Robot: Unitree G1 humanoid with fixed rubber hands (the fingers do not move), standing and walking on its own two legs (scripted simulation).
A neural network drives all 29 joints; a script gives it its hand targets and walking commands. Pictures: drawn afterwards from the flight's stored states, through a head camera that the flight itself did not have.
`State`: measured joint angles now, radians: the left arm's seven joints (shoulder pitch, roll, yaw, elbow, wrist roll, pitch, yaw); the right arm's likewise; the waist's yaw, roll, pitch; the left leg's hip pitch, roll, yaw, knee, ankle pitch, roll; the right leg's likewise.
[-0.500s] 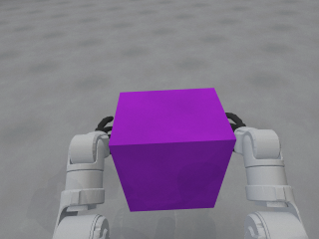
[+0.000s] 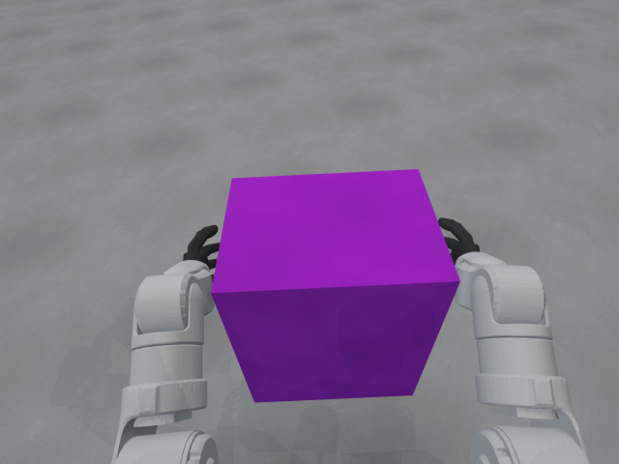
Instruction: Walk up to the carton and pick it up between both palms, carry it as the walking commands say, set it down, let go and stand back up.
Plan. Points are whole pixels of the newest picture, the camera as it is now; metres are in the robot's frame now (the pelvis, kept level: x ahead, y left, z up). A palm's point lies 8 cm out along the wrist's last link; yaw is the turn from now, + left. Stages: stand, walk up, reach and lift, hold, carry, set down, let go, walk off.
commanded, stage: carry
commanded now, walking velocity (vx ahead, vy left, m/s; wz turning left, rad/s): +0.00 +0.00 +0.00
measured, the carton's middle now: (329, 295) +0.35 +0.00 +0.03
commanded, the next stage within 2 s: none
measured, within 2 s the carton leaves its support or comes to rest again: neither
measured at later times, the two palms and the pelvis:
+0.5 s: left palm (198, 276) +0.33 +0.16 +0.10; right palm (467, 267) +0.33 -0.17 +0.10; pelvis +0.01 +0.00 +0.00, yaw +0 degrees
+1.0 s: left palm (120, 326) +0.27 +0.24 +0.10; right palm (391, 267) +0.35 -0.08 +0.09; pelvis -0.01 +0.00 +0.00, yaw +14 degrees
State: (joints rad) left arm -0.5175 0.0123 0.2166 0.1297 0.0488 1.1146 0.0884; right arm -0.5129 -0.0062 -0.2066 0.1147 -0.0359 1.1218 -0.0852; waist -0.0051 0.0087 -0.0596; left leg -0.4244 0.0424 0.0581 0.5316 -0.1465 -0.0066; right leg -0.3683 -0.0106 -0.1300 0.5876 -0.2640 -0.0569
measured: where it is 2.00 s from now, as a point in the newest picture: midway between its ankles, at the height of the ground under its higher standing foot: outside the picture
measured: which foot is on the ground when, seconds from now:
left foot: down 0.00-0.94, up 0.96-1.00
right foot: down 0.00-1.00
